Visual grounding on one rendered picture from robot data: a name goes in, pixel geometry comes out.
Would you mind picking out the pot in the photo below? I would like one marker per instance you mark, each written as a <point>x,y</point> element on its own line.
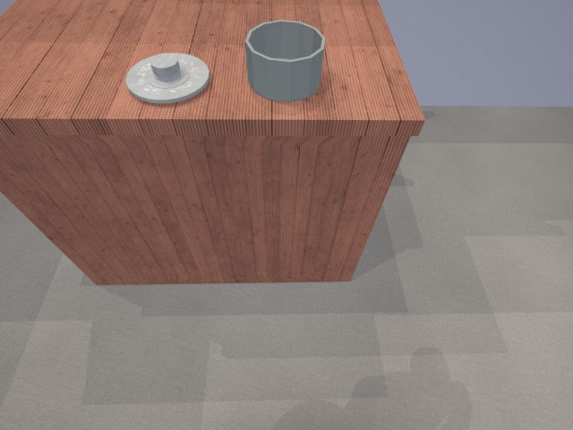
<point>284,60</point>

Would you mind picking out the table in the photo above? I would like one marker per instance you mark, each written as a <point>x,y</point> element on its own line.
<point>223,187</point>

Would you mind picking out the lid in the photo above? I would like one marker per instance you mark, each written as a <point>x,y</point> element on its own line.
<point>192,78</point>

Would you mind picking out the knob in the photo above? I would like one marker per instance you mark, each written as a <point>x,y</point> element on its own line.
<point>165,65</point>

